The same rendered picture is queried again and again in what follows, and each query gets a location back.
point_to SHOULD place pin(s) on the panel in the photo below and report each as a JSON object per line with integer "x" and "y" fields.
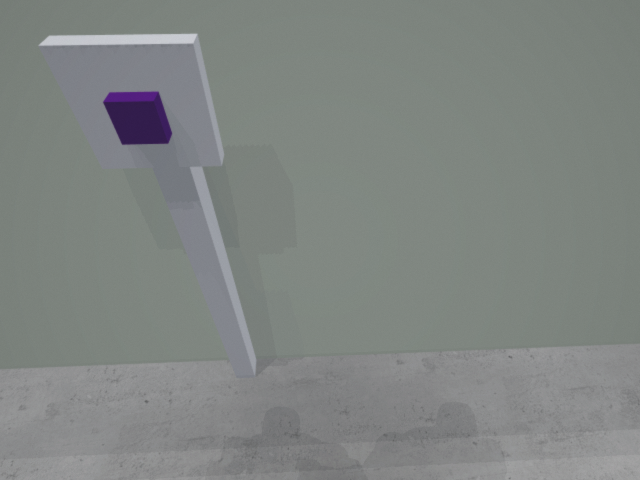
{"x": 87, "y": 68}

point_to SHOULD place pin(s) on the button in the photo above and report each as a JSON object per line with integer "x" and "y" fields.
{"x": 138, "y": 117}

